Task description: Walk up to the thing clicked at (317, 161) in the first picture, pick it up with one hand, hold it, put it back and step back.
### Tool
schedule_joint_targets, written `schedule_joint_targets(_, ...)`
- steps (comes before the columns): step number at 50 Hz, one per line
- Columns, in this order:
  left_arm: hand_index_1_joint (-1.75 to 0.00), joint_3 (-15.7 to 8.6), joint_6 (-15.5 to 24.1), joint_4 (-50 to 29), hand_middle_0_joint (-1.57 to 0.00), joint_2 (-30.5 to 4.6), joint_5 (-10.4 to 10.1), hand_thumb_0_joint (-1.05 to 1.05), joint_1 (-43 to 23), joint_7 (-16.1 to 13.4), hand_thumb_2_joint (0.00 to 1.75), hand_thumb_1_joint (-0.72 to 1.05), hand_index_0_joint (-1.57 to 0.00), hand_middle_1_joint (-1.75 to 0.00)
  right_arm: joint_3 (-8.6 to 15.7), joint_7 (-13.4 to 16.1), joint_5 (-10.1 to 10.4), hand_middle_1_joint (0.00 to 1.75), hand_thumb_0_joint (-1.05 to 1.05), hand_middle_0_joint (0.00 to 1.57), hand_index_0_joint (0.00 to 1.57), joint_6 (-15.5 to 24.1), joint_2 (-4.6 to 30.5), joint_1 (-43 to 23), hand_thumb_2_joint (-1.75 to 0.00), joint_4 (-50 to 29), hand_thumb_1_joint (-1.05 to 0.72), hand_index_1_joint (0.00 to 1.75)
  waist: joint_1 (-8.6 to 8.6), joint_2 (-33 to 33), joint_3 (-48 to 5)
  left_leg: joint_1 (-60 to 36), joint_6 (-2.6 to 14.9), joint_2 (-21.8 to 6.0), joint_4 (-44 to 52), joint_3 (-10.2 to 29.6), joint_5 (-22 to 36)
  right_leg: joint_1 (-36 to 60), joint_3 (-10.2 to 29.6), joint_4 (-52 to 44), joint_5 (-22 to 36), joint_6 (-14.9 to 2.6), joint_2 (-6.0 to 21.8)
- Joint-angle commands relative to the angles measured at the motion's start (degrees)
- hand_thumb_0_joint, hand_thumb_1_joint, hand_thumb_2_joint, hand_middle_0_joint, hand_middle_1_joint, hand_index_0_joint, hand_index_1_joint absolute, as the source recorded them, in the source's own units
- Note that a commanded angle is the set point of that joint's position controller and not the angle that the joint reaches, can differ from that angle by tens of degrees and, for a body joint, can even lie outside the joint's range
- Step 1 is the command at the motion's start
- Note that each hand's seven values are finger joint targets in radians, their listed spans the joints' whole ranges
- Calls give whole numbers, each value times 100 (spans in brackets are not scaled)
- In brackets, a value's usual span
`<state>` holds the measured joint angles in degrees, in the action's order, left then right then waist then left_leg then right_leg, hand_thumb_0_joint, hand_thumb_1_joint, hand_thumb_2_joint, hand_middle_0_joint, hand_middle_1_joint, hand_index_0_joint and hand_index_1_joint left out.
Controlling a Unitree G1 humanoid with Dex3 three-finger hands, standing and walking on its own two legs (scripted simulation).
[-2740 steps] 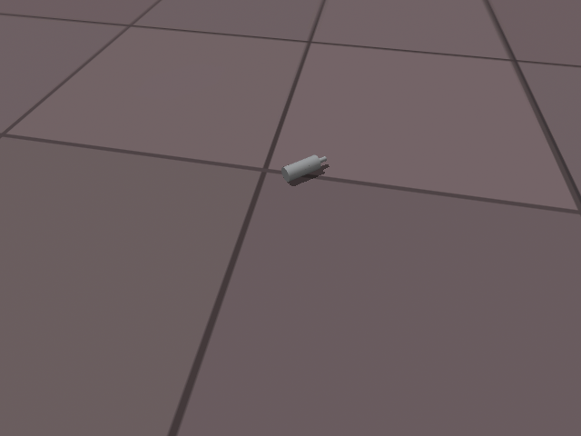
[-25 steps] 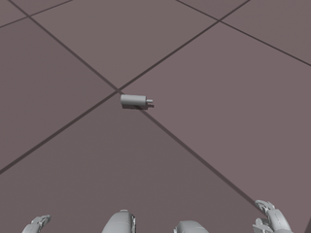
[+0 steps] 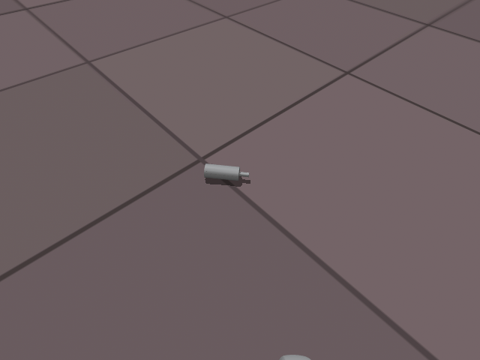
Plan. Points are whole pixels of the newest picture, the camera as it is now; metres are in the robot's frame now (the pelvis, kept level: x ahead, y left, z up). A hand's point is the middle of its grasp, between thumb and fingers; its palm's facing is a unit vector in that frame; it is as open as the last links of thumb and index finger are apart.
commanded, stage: step back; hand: left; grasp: from above
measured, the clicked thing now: (227, 172) +1.14 +0.08 -0.72
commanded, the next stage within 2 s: stand in 0.74 s
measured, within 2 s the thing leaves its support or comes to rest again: neither
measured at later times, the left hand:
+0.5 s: hand out of the picture +0.09 +0.28 -0.16, palm faces +0.07 -0.93 -0.35, open 7.4 cm
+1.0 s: hand (102, 357) +0.15 +0.26 -0.14, palm faces -0.02 -0.94 -0.33, open 7.4 cm
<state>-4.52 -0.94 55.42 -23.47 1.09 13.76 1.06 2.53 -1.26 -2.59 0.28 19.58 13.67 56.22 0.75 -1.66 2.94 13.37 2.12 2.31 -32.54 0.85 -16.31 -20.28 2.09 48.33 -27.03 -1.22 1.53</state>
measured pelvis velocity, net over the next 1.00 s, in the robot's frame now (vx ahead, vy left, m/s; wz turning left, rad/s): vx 0.05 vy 0.01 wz -0.01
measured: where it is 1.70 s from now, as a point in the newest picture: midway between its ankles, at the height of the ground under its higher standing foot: outside the picture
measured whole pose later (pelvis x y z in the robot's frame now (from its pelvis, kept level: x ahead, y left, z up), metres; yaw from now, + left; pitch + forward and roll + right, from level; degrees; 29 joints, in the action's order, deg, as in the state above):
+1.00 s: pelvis +0.05 +0.01 +0.02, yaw +0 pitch -3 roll +0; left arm -0.2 1.3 63.5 -19.8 0.3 4.7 0.6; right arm 0.7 -0.8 -0.5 0.2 19.4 1.9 64.1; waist 0.0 0.0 3.6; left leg 9.5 -0.7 -1.3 -21.0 -1.0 -8.6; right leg -3.9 0.3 20.2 -13.5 1.3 1.2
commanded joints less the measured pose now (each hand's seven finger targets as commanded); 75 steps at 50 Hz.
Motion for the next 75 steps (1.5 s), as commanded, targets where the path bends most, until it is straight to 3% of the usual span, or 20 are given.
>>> schedule_joint_targets(1, -30, -276, 231, -233, -20, -992, 9, 0, -4, -4, 90, 90, -20, -30, 440, 64, -5, 30, 0, 20, 20, 204, 1683, -564, -90, -538, -90, 30, -35, 1206, 196, 659, 735, -1424, 1962, 1747, -2402, 213, -318, -569, -76, 80, -79)
schedule_joint_targets(5, -30, -334, 330, -1, -20, -901, 84, 0, 368, -95, 90, 90, -20, -30, 351, 56, 63, 30, 0, 20, 20, 8, 1370, -543, -90, -535, -90, 30, 271, 618, 27, 1385, 325, -947, 799, 927, -2058, 1884, -470, -2410, 705, -73, -337)
schedule_joint_targets(6, -30, -397, 366, 23, -20, -1126, 151, 0, 557, -142, 90, 90, -20, -30, 268, 73, 95, 30, 0, 20, 20, -9, 1081, -502, -90, -633, -90, 30, 348, -146, 46, 2063, 85, -548, -223, 603, -1843, 2278, 687, -2923, -109, -251, 237)
schedule_joint_targets(7, -30, -476, 393, -30, -20, -1624, 197, 0, 661, -170, 90, 90, -20, -30, 229, 104, 109, 30, 0, 20, 20, 6, 925, -807, -90, -754, -90, 30, 539, -961, 121, 2527, -76, 239, -1489, 349, -1718, 1774, 2887, -3920, -2045, -814, 1628)
schedule_joint_targets(8, -30, -501, 424, -237, -20, -1766, 187, 0, 92, -172, 90, 90, -20, -30, 334, 154, 59, 30, 0, 20, 20, 15, 1294, -734, -90, -668, -90, 30, 346, -383, 612, 2206, -128, -178, -2023, 832, -1469, 768, 3310, -4030, -2490, -1172, 2223)
schedule_joint_targets(9, -30, -470, 470, -346, -20, -1607, 112, 0, -156, -172, 90, 90, -20, -30, 378, 133, 99, 30, 0, 20, 20, 56, 1418, -421, -90, -551, -90, 30, 149, -16, 687, 2172, -121, -301, -2147, 897, -1108, 816, 2885, -3918, -2020, -1203, 2034)
schedule_joint_targets(10, -30, -412, 508, -346, -20, -1446, 86, 0, -260, -181, 90, 90, -20, -30, 379, 112, 120, 30, 0, 20, 20, 83, 1383, -276, -90, -447, -90, 30, 56, 79, 689, 2053, -137, -350, -2106, 891, -866, 807, 2328, -3812, -1468, -1030, 1720)
schedule_joint_targets(13, -30, -340, 545, -365, -20, -1302, 97, 0, -315, -150, 90, 90, -20, -30, 356, 52, 79, 30, 0, 20, 20, 122, 1255, -49, -90, -317, -90, 30, 40, -413, 241, 1281, -252, -387, -1535, 583, -647, 687, 1262, -3487, -173, -860, 1333)
schedule_joint_targets(16, -30, -286, 493, -383, -20, -1286, 80, 0, -513, -137, 90, 90, -20, -30, 304, 33, 81, 30, 0, 20, 20, 131, 1093, -210, -90, -321, -90, 30, 54, -751, 140, 687, -277, -387, -576, 72, -655, 577, 666, -3087, 985, -811, 1213)
schedule_joint_targets(18, -30, -230, 411, -377, -20, -1233, 14, 0, -565, -138, 90, 90, -20, -30, 302, 73, 100, 30, 0, 20, 20, 186, 1037, -131, -90, -220, -90, 30, -60, -592, -101, 48, -246, -250, 354, -265, 162, 627, 316, -2346, 2450, -700, 1113)
schedule_joint_targets(20, -30, -78, 320, -372, -20, -945, -44, 0, -357, -134, 90, 90, -20, -30, 328, 162, 85, 30, 0, 20, 20, 248, 1122, -55, -90, -142, -90, 30, -114, -198, -397, -703, -96, -382, 819, 63, 1122, 452, 46, -1512, 3147, -365, 796)
schedule_joint_targets(21, -30, -25, 288, -395, -20, -735, -114, 0, -299, -145, 90, 90, -20, -30, 351, 207, 65, 30, 0, 20, 20, 292, 1397, -108, -90, -173, -90, 30, -57, 549, -645, -732, 174, -1241, 930, 1148, 1879, 334, -214, -1076, 2609, -59, 346)
schedule_joint_targets(22, -30, -71, 220, -276, -20, -837, -191, 0, -303, -162, 90, 90, -20, -30, 357, 208, 136, 30, 0, 20, 20, 278, 1714, -407, -90, -245, -90, 30, 57, 792, -681, -157, 787, -1763, 1016, 1800, 1529, 567, -307, -867, 933, 30, -34)
schedule_joint_targets(23, -30, -65, 191, -194, -20, -872, -164, 0, -327, -176, 90, 90, -20, -30, 356, 200, 144, 30, 0, 20, 20, 262, 1761, -589, -90, -260, -90, 30, 64, 799, -609, 42, 980, -1914, 1071, 1850, 1335, 792, -262, -1015, 211, -18, -17)
schedule_joint_targets(28, -30, -27, 263, 155, -20, -950, -90, 0, -254, -174, 90, 90, -20, -30, 191, 209, 183, 30, 0, 20, 20, 193, 1357, -1071, -90, -155, -90, 30, 141, 952, -562, 250, 199, -1281, 914, 909, 1254, 1276, 51, -1954, 1553, -130, 250)
schedule_joint_targets(31, -30, -10, 301, 222, -20, -982, -82, 0, -549, -167, 90, 90, -20, -30, 145, 210, 198, 30, 0, 20, 20, 208, 1256, -1214, -90, -35, -90, 30, 41, 567, -586, -35, 41, -1062, 785, 607, 1484, 1270, 196, -2228, 2265, -97, 391)
schedule_joint_targets(37, -30, 158, 338, 394, -20, -796, -82, 0, -800, -152, 90, 90, -20, -30, 86, 170, 240, 30, 0, 20, 20, 198, 1186, -1204, -90, 214, -90, 30, -117, 215, -695, -694, 1, -956, 805, 401, 2134, 1297, 318, -2647, 3123, -23, 585)
schedule_joint_targets(51, -30, 200, 362, 545, -20, -910, -67, 0, -1132, -163, 90, 90, -20, -30, 52, 102, 225, 30, 0, 20, 20, 169, 1150, -1483, -90, 503, -90, 30, -80, 176, -629, -899, -139, -980, 1472, 318, 1677, 1569, 268, -3252, 2442, 75, 628)
schedule_joint_targets(56, -30, 215, 326, 608, -20, -916, -57, 0, -1081, -145, 90, 90, -20, -30, 47, 96, 219, 30, 0, 20, 20, 147, 1203, -1404, -90, 593, -90, 30, -93, 192, -312, -754, -186, -937, 1671, 370, 1043, 1249, 275, -3444, 1671, 53, 580)
schedule_joint_targets(75, -30, 257, 291, 613, -20, -905, -68, 0, -948, -140, 90, 90, -20, -30, -27, 121, 214, 30, 0, 20, 20, 151, 1223, -1056, -90, 692, -90, 30, -138, 78, -387, -746, -150, -1002, 1601, 384, 1391, 1275, 233, -3330, 1911, 57, 567)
